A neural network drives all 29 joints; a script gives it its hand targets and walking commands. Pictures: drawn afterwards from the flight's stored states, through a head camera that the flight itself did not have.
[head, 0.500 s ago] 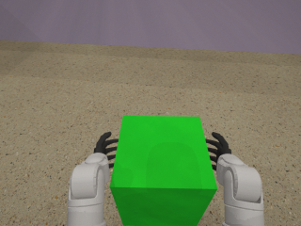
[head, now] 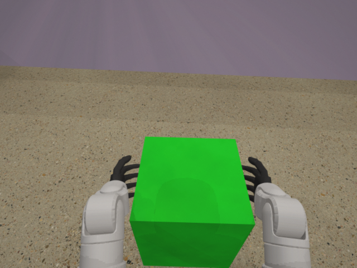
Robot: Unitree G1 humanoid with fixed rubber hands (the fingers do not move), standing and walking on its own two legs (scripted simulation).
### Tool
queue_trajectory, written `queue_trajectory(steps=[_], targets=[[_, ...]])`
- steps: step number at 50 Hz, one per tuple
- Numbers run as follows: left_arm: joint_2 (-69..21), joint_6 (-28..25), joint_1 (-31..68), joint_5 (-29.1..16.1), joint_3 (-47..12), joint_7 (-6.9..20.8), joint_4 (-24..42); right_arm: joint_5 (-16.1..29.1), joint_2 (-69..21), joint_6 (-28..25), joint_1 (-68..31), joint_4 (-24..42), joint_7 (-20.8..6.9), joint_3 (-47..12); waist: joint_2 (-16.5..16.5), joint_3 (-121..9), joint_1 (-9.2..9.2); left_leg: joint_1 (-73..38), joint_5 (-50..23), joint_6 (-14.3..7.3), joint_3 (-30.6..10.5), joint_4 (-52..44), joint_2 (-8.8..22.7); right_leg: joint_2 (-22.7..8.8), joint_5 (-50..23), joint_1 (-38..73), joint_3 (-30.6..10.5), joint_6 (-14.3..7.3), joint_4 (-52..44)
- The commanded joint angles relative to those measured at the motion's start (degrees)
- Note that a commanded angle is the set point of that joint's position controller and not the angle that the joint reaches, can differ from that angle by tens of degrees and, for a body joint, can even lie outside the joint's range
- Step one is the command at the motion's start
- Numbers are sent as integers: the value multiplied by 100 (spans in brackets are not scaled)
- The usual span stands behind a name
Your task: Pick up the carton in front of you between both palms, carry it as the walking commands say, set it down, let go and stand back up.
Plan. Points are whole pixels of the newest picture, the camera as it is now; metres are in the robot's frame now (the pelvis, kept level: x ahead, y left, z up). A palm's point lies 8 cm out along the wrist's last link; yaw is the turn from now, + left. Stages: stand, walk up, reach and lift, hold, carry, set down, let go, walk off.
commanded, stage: carry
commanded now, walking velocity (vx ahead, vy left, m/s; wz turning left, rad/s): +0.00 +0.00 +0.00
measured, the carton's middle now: (188, 204) +0.28 +0.00 -0.01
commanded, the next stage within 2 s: none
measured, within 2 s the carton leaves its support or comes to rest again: neither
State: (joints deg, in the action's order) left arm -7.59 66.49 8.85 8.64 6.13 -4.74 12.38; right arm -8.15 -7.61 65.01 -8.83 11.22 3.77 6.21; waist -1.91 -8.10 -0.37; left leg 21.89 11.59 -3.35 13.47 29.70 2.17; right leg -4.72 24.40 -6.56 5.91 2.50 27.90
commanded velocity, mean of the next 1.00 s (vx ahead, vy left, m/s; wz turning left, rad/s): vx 0.00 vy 0.00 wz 0.00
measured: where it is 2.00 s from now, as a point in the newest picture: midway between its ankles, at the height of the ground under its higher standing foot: outside the picture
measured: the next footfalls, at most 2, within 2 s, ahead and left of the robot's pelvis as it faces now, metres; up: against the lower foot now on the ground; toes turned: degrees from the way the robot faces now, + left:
right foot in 1.86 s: +0.32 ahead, -0.15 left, +0.00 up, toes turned -4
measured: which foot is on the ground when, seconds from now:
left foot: down 0.00-1.00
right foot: down 0.00-1.00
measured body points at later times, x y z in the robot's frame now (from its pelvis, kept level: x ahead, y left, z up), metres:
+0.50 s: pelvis -0.03 -0.02 +0.00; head -0.07 -0.02 +0.45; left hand +0.26 +0.13 +0.03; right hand +0.26 -0.17 +0.03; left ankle +0.04 +0.09 -0.73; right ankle -0.12 -0.12 -0.73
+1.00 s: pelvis -0.05 -0.03 +0.00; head -0.08 -0.02 +0.45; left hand +0.24 +0.12 +0.03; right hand +0.24 -0.18 +0.03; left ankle +0.04 +0.09 -0.73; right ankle -0.12 -0.12 -0.73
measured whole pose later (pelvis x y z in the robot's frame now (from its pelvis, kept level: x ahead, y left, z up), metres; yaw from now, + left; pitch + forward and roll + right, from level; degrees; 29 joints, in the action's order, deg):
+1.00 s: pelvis -0.05 -0.03 +0.00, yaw +0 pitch +1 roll +0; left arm -7.9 42.7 11.1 13.7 8.9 -1.8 -9.3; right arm -13.7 -8.0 42.1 -11.5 -9.8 0.9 9.5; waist -0.3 -5.4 -0.1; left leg 23.6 6.5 -1.7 12.0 29.4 5.7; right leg -1.2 23.0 -10.2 6.6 -1.0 32.2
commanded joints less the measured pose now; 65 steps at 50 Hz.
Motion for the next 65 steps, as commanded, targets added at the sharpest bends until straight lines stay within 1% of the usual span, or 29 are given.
queue_trajectory(steps=[1,5,8,14,19,23,25,28,32,34,36,39,46,60,61,62,63,64,65], targets=[[-5410,-306,2450,-2264,-4163,1575,296,2214,-5531,-208,-2436,307,-1478,-4160,170,-1708,40,-1859,-4070,-78,-854,290,844,-348,-3035,-267,-121,-9,80],[-5232,-607,2262,-2051,-4040,1557,159,2064,-5334,-480,-2302,208,-1490,-4110,69,-1576,41,-1531,-3382,-43,-781,399,774,-422,-3442,-206,-198,-79,125],[-5072,-854,2187,-1891,-3904,1552,21,1894,-5157,-707,-2223,56,-1480,-3980,28,-1412,45,-1354,-2815,5,-743,389,747,-474,-3479,-255,-243,-142,108],[-4717,-1432,2206,-1501,-3506,1535,-425,1410,-4798,-1290,-2141,-452,-1424,-3495,100,-1083,45,-1293,-2325,61,-764,216,787,-433,-2704,-528,-289,-227,-55],[-4619,-2025,2490,-1112,-2965,1540,-1168,958,-4670,-1870,-2350,-1181,-1412,-2880,116,-843,41,-1247,-1631,87,-828,-18,797,-407,-1771,-800,-371,-294,-283],[-4794,-2548,2889,-822,-2503,1602,-1920,666,-4851,-2381,-2764,-1920,-1486,-2421,113,-735,39,-1199,-1064,132,-872,-199,796,-392,-1158,-969,-433,-363,-443],[-4957,-2791,3068,-736,-2395,1647,-2205,595,-5024,-2624,-2960,-2206,-1534,-2320,118,-739,38,-1196,-882,161,-887,-260,792,-383,-978,-1003,-460,-397,-487],[-5196,-3028,3241,-692,-2362,1702,-2424,559,-5277,-2862,-3151,-2428,-1598,-2302,144,-833,34,-1242,-849,182,-902,-292,790,-361,-914,-991,-475,-434,-474],[-5360,-3031,3171,-769,-2562,1713,-2304,653,-5426,-2876,-3083,-2333,-1632,-2490,189,-1002,30,-1321,-1053,171,-905,-273,802,-325,-1060,-920,-461,-455,-366],[-5390,-2906,3045,-887,-2768,1697,-2084,780,-5442,-2755,-2952,-2129,-1627,-2685,211,-1063,32,-1342,-1183,162,-900,-254,812,-311,-1157,-887,-455,-450,-314],[-5336,-2760,2912,-936,-2845,1675,-1934,840,-5378,-2612,-2824,-1981,-1616,-2761,218,-1093,34,-1338,-1304,154,-891,-232,824,-301,-1255,-863,-452,-440,-275],[-5221,-2646,2802,-911,-2813,1654,-1858,812,-5245,-2500,-2700,-1910,-1598,-2707,214,-1067,33,-1293,-1366,155,-876,-211,838,-300,-1326,-872,-463,-433,-256],[-5214,-2653,2935,-994,-2926,1643,-1685,883,-5256,-2508,-2828,-1742,-1578,-2807,202,-981,26,-1242,-1165,173,-875,-244,826,-300,-1214,-955,-504,-456,-312],[-5141,-2627,2834,-936,-2831,1632,-1775,845,-5187,-2478,-2759,-1808,-1561,-2740,187,-975,30,-1200,-1259,191,-834,-207,834,-301,-1381,-954,-515,-467,-276],[-5140,-2629,2840,-947,-2836,1628,-1770,843,-5214,-2482,-2771,-1816,-1562,-2744,155,-978,32,-1200,-729,225,-797,-320,839,-340,-925,-948,-532,-471,-469],[-5140,-2633,2874,-954,-2864,1625,-1742,860,-5233,-2487,-2843,-1791,-1559,-2765,63,-864,54,-1151,122,288,-713,-433,774,-401,-71,-926,-623,-514,-854],[-5143,-2639,2924,-963,-2902,1621,-1693,877,-5261,-2489,-2909,-1759,-1558,-2800,-92,-652,70,-937,906,370,-567,-339,621,-489,890,-942,-847,-635,-1263],[-5135,-2643,3047,-976,-2917,1619,-1637,891,-5255,-2499,-2976,-1730,-1560,-2817,-315,-345,77,-564,1192,469,-338,-48,421,-721,1634,-891,-1241,-791,-1708],[-5145,-2646,3141,-983,-2924,1617,-1604,910,-5216,-2520,-3074,-1683,-1556,-2835,-489,0,94,-183,1028,541,-136,306,222,-993,1949,-823,-1602,-933,-2083]])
